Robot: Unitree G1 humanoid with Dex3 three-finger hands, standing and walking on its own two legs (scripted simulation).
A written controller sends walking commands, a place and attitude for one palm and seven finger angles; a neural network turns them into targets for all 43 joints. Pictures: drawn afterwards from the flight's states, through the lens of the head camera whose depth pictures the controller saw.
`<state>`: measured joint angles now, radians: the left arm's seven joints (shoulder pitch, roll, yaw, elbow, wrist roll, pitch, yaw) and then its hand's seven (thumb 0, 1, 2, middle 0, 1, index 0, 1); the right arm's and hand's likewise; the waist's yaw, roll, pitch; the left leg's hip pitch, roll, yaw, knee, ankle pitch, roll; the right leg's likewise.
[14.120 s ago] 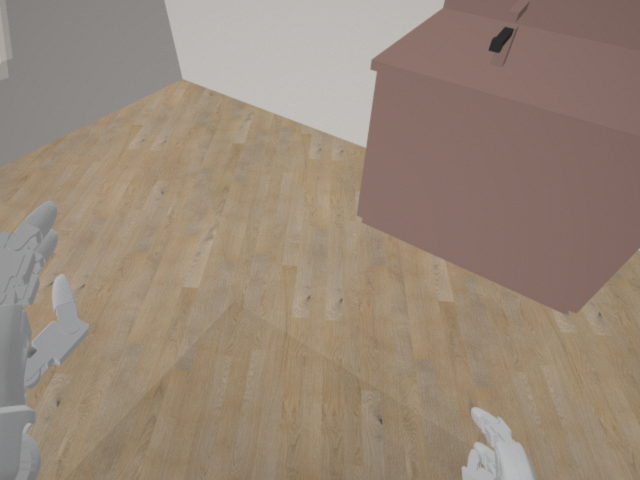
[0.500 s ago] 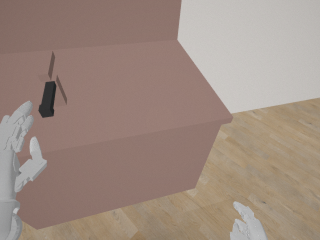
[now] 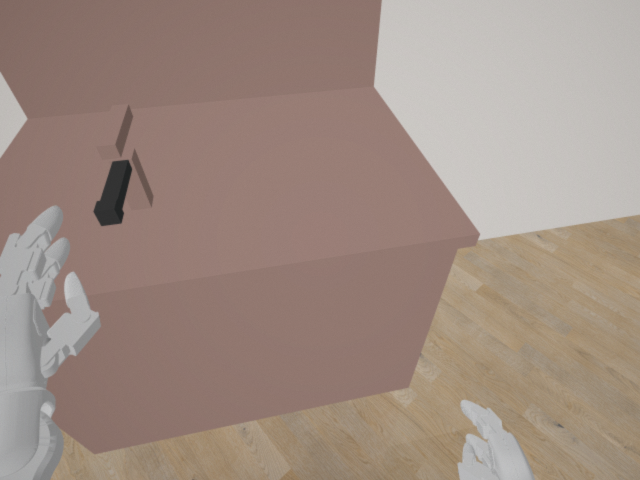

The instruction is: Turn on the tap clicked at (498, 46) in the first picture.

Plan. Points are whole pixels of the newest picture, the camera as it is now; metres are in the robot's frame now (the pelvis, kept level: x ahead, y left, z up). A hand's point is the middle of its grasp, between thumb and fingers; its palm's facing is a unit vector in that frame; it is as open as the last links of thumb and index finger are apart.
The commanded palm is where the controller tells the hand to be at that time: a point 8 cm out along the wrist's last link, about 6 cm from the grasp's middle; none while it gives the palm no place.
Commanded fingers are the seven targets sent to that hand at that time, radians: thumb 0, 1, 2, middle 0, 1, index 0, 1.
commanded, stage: turn the palm inward beside the body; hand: left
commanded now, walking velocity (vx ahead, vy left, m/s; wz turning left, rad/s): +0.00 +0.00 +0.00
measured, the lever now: (109, 212) +0.42 +0.37 +0.11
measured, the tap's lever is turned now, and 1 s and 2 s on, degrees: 0 0 0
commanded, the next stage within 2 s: reach beside the lever's end, fingers flat in 1.78 s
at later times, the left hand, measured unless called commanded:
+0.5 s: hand (124, 332) +0.20 +0.22 +0.16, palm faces +0.50 -0.83 -0.24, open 7.4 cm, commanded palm +0.14 +0.26 +0.18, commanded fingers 0.00 0.90 0.90 -0.20 -0.30 -0.20 -0.30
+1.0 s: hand (110, 351) +0.18 +0.22 +0.15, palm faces +0.48 -0.86 -0.16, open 7.4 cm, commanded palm +0.13 +0.26 +0.17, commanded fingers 0.00 0.90 0.90 -0.20 -0.30 -0.20 -0.30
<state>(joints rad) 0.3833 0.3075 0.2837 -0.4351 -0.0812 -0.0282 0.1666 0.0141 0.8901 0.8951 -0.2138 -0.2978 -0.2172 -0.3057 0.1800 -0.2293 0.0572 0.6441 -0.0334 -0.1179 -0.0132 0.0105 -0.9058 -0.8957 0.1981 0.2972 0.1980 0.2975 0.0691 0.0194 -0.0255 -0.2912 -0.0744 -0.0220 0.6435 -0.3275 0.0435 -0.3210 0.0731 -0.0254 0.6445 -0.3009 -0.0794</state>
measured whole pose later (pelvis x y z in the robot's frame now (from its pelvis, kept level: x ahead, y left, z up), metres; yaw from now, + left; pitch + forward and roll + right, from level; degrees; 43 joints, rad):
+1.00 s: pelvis +0.00 -0.02 +0.00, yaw +2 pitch -1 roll +0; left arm 0.45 0.24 0.24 -0.48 -0.21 0.08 0.14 0.01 0.90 0.90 -0.20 -0.30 -0.21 -0.30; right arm 0.17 -0.23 0.06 0.69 0.01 -0.26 -0.08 0.01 -0.91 -0.90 0.20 0.30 0.20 0.30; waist 0.10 0.06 -0.05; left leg -0.30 -0.07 -0.07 0.66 -0.33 0.02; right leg -0.32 0.08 -0.07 0.64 -0.31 -0.10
